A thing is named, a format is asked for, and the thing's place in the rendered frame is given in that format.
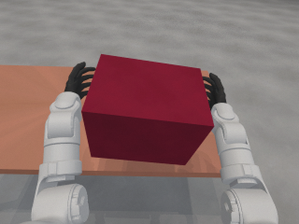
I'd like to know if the carton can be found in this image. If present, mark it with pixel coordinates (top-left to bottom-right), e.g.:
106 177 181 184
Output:
81 54 214 165

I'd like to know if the right robot forearm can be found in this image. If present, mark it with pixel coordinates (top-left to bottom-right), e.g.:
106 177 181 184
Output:
210 103 278 219

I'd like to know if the table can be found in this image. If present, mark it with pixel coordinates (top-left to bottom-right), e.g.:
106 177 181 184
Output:
0 64 221 178

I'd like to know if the robot right upper arm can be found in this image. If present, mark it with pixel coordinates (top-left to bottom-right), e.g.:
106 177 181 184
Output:
221 189 278 224

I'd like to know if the robot left upper arm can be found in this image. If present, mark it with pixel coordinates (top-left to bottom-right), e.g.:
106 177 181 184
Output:
20 183 90 224

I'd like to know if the left robot forearm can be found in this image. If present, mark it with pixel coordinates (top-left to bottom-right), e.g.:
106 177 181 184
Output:
31 91 82 220

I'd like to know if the robot left hand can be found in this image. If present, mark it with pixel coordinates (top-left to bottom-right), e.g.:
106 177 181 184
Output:
64 62 96 100

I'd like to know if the robot right hand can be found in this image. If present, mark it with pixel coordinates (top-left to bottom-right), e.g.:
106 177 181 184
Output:
202 73 227 110

